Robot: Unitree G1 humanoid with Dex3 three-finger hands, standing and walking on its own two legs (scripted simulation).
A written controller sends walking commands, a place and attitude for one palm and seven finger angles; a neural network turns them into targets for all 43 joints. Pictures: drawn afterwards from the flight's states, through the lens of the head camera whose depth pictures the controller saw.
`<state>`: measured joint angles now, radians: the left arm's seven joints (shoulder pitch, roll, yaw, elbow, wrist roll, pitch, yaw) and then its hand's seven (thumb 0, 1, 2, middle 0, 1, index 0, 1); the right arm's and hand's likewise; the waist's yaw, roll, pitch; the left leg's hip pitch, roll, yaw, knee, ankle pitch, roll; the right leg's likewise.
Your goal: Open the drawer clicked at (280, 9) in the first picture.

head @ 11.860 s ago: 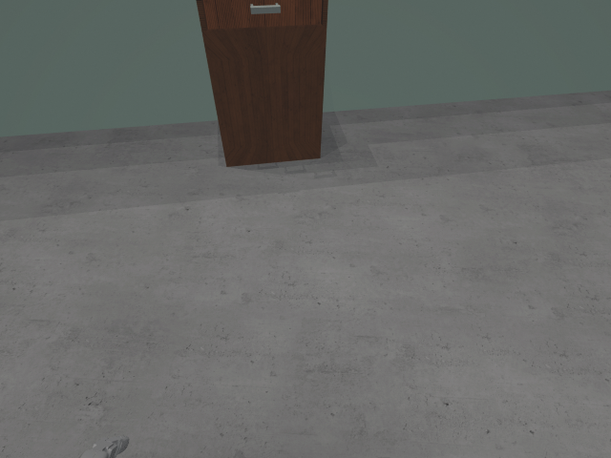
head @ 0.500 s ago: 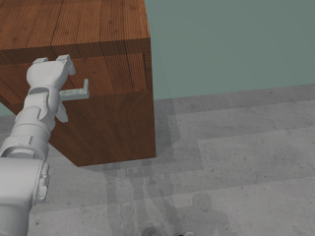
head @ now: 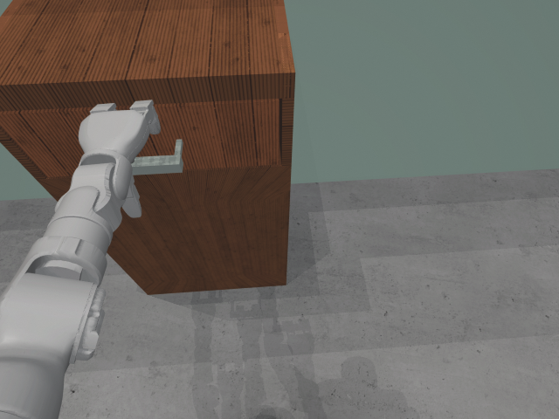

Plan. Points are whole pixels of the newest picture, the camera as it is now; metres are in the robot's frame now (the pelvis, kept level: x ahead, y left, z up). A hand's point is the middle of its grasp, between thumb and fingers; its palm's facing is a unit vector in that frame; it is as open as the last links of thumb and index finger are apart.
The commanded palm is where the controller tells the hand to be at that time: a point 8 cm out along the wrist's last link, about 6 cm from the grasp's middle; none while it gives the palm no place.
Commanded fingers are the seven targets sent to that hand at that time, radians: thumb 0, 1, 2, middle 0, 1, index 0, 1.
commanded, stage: move the hooked fingers above the handle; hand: left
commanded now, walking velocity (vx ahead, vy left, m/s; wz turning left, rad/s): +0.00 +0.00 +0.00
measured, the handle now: (150, 156) +0.55 +0.22 +0.01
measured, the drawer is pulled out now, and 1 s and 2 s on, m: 0.00 0.00 0.00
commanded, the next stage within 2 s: none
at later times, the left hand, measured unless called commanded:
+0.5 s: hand (139, 166) +0.48 +0.21 +0.07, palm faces -0.11 -0.04 -0.99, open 13.8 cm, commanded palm +0.47 +0.22 +0.13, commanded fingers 0.00 -0.50 0.30 -0.30 -1.20 -0.30 -1.20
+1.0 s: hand (149, 160) +0.48 +0.19 +0.07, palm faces -0.05 -0.06 -1.00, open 13.8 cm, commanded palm +0.48 +0.22 +0.13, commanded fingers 0.00 -0.50 0.30 -0.30 -1.20 -0.30 -1.20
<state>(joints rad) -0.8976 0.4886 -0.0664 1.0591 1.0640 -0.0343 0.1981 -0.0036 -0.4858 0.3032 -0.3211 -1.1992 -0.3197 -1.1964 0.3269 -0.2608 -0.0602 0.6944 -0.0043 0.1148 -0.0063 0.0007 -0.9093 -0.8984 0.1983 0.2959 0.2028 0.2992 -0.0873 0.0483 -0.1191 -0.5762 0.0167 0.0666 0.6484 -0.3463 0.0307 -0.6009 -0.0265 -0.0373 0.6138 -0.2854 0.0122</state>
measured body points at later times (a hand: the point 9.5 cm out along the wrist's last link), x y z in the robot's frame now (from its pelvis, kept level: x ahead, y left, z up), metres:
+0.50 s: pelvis +0.00 -0.01 +0.00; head +0.08 -0.02 +0.45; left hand +0.48 +0.20 +0.12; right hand +0.02 -0.29 -0.13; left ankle -0.03 +0.10 -0.72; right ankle +0.00 -0.13 -0.72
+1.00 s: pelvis +0.01 -0.01 +0.00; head +0.09 -0.01 +0.44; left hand +0.48 +0.19 +0.13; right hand +0.04 -0.29 -0.13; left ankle -0.03 +0.10 -0.72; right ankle +0.00 -0.13 -0.72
